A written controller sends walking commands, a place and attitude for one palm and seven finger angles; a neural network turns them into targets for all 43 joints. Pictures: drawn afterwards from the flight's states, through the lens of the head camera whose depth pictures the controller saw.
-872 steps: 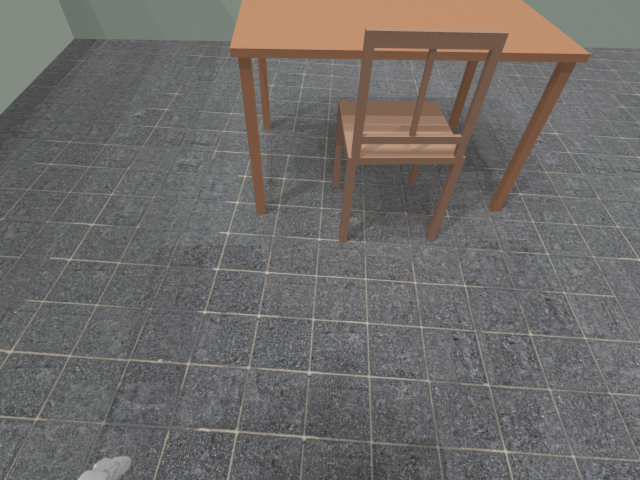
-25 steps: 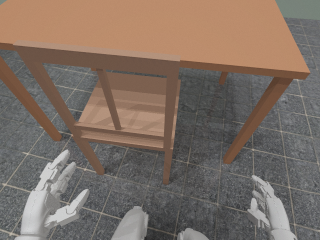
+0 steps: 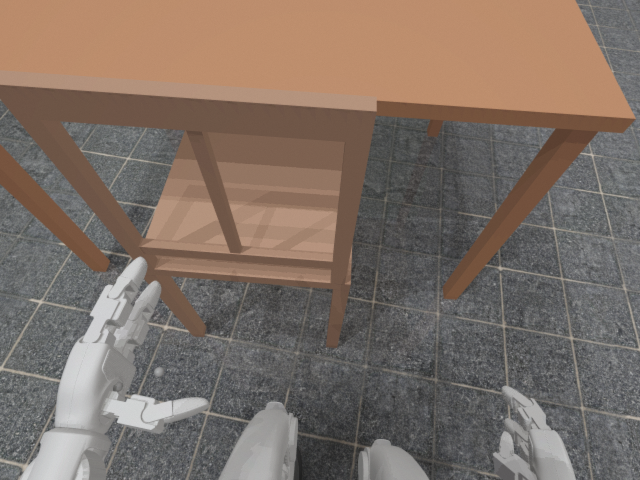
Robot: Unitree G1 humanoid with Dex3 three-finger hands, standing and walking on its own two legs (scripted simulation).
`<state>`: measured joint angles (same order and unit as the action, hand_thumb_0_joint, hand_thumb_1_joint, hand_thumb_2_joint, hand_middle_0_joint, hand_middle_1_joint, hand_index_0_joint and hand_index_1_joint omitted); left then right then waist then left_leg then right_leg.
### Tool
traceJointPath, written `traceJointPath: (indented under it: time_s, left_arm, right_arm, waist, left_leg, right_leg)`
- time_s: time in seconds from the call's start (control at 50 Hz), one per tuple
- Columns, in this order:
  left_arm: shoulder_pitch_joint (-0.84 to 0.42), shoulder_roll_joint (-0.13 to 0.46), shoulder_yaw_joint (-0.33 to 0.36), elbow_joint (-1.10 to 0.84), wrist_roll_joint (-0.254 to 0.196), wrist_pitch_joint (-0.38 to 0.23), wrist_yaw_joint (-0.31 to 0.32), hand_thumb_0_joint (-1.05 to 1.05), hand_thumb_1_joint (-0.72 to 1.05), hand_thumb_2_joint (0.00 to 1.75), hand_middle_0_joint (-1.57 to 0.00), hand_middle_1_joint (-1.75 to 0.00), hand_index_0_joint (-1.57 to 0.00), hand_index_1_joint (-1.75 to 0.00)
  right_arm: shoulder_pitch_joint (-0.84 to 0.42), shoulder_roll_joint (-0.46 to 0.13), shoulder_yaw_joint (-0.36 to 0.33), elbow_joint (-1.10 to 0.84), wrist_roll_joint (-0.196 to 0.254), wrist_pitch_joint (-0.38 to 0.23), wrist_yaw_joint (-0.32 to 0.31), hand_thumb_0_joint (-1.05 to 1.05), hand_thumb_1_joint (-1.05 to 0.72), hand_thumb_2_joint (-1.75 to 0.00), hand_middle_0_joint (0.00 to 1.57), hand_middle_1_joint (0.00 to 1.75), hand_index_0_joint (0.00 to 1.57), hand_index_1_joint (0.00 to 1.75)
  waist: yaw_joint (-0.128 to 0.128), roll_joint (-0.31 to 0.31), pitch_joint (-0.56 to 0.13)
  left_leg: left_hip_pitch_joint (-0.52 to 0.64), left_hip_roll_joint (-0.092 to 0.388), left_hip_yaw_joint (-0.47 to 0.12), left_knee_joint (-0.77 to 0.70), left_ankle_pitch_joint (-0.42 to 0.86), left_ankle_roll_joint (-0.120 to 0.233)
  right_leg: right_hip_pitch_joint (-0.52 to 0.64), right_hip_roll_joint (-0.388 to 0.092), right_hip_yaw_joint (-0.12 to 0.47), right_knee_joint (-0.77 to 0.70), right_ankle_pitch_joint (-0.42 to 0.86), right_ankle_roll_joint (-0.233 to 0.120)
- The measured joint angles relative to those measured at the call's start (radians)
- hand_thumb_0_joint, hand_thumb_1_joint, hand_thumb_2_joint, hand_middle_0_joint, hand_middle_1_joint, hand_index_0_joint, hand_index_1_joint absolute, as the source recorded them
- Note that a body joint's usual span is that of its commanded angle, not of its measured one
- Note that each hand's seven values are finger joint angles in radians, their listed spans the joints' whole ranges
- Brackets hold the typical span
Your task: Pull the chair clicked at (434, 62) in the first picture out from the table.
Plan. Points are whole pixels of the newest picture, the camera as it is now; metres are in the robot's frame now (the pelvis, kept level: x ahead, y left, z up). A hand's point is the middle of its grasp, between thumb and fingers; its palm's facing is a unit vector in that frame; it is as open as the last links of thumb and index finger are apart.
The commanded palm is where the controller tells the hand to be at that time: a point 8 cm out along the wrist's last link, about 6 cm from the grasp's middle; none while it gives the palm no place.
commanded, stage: raise the hand toward the chair's back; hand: left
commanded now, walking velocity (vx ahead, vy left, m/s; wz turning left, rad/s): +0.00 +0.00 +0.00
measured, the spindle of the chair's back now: (219, 200) +0.47 +0.19 +0.00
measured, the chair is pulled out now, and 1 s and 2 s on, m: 0.00 0.00 0.00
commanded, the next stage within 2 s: aim the fingers beside a spindle in 1.06 s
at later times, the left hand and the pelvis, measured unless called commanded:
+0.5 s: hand (108, 362) +0.22 +0.23 +0.07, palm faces +0.05 -1.00 -0.06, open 16.9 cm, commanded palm +0.20 +0.28 +0.07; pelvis -0.01 +0.02 +0.01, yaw +1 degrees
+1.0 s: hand (148, 352) +0.24 +0.20 +0.06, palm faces +0.01 -1.00 -0.05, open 16.9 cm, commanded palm +0.22 +0.25 +0.07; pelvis +0.00 -0.01 +0.01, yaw +1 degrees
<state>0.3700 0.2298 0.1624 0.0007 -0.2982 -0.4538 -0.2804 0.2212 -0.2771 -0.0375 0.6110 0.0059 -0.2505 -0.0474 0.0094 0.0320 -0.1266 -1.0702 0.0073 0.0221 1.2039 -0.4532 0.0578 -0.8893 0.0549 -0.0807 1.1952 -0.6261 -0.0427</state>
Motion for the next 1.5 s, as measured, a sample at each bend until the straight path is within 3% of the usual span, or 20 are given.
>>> traceJointPath:
  time_s: [0.1,0.2,0.38,0.52,0.68,0.76,0.88,1.02,1.18,1.34,1.5]
  left_arm:
    - [-0.009,0.024,-0.014,-0.05,0.022,0.052,0.031,0.0,-0.23,0.42,-0.09,-0.12,-0.09,-0.12]
    - [-0.012,0.031,0.015,-0.097,0.017,0.053,0.072,0.0,-0.35,0.37,-0.08,-0.1,-0.08,-0.11]
    - [-0.049,0.051,-0.002,-0.024,0.025,0.138,0.021,-0.01,-0.47,0.31,-0.06,-0.08,-0.07,-0.09]
    - [-0.071,0.066,0.048,-0.04,0.008,0.088,0.039,-0.01,-0.5,0.3,-0.06,-0.08,-0.07,-0.08]
    - [-0.076,0.075,0.043,0.014,-0.001,0.146,0.001,-0.01,-0.5,0.3,-0.06,-0.08,-0.06,-0.08]
    - [-0.067,0.072,0.04,0.011,0.0,0.124,0.018,-0.01,-0.5,0.3,-0.06,-0.08,-0.06,-0.08]
    - [-0.081,0.064,0.054,0.015,0.0,0.076,0.033,-0.01,-0.5,0.3,-0.06,-0.08,-0.06,-0.08]
    - [-0.079,0.052,0.036,0.037,-0.001,0.117,0.004,-0.01,-0.5,0.3,-0.06,-0.08,-0.06,-0.08]
    - [-0.1,0.043,0.051,0.038,-0.004,0.088,0.012,-0.01,-0.5,0.3,-0.06,-0.08,-0.07,-0.08]
    - [-0.122,0.034,0.03,0.072,0.004,0.105,-0.001,-0.01,-0.5,0.3,-0.06,-0.08,-0.06,-0.08]
    - [-0.202,0.031,0.027,0.112,0.021,0.069,0.032,-0.01,-0.5,0.3,-0.06,-0.08,-0.06,-0.08]
  right_arm:
    - [-0.04,0.018,0.007,-0.026,-0.005,0.003,-0.007,0.02,-0.91,-0.9,0.2,0.3,0.2,0.3]
    - [-0.061,0.044,0.032,-0.043,-0.006,0.013,0.002,0.02,-0.91,-0.9,0.2,0.3,0.2,0.3]
    - [-0.048,0.054,0.084,-0.067,-0.003,0.016,-0.005,0.02,-0.91,-0.9,0.2,0.3,0.21,0.3]
    - [-0.021,0.036,0.079,-0.041,-0.011,0.017,0.001,0.02,-0.9,-0.9,0.2,0.3,0.21,0.3]
    - [0.013,0.016,0.068,-0.025,0.005,0.013,-0.013,0.02,-0.91,-0.9,0.2,0.3,0.21,0.3]
    - [0.017,0.014,0.06,-0.024,0.0,0.0,-0.014,0.02,-0.91,-0.9,0.2,0.3,0.21,0.3]
    - [0.004,0.012,0.053,-0.017,-0.003,-0.004,-0.003,0.02,-0.91,-0.9,0.2,0.3,0.2,0.3]
    - [-0.011,0.02,0.054,-0.019,0.006,0.002,-0.007,0.02,-0.91,-0.9,0.2,0.3,0.2,0.3]
    - [-0.027,0.026,0.056,-0.014,0.005,0.003,-0.007,0.02,-0.91,-0.9,0.2,0.3,0.2,0.3]
    - [-0.025,0.018,0.053,-0.014,0.006,0.01,-0.009,0.02,-0.91,-0.9,0.2,0.3,0.2,0.3]
    - [-0.026,0.014,0.052,-0.002,-0.001,0.008,-0.006,0.02,-0.91,-0.9,0.2,0.3,0.2,0.3]
  waist:
    - [0.004,-0.008,0.008]
    - [0.01,0.004,0.001]
    - [0.013,0.006,0.005]
    - [0.004,0.005,0.012]
    - [-0.014,0.011,0.005]
    - [-0.022,0.007,0.006]
    - [-0.017,0.007,0.001]
    - [-0.007,0.01,-0.004]
    - [-0.003,0.007,-0.003]
    - [-0.003,0.014,-0.004]
    - [-0.006,0.01,-0.001]
  left_leg:
    - [-0.002,0.0,-0.009,0.011,0.001,0.007]
    - [0.033,-0.004,-0.02,-0.014,0.012,0.013]
    - [0.058,-0.011,-0.026,-0.045,0.036,0.015]
    - [0.062,-0.009,-0.03,-0.049,0.04,0.011]
    - [0.085,-0.004,-0.033,-0.073,0.046,0.005]
    - [0.091,0.0,-0.032,-0.079,0.045,-0.002]
    - [0.079,0.004,-0.032,-0.067,0.036,-0.012]
    - [0.082,0.007,-0.031,-0.063,0.026,-0.021]
    - [0.079,0.008,-0.031,-0.057,0.019,-0.027]
    - [0.068,0.005,-0.025,-0.055,0.019,-0.023]
    - [0.024,0.007,-0.025,-0.021,0.014,-0.019]
  right_leg:
    - [0.007,0.001,-0.009,-0.005,0.007,0.007]
    - [0.052,0.001,-0.018,-0.046,0.026,0.015]
    - [0.081,-0.004,-0.024,-0.081,0.05,0.021]
    - [0.084,0.0,-0.027,-0.084,0.054,0.016]
    - [0.104,0.006,-0.027,-0.109,0.061,0.007]
    - [0.107,0.01,-0.025,-0.112,0.06,0.0]
    - [0.091,0.014,-0.025,-0.092,0.047,-0.01]
    - [0.091,0.017,-0.022,-0.083,0.035,-0.016]
    - [0.086,0.018,-0.021,-0.073,0.026,-0.022]
    - [0.072,0.014,-0.016,-0.066,0.024,-0.019]
    - [0.029,0.015,-0.018,-0.032,0.017,-0.017]
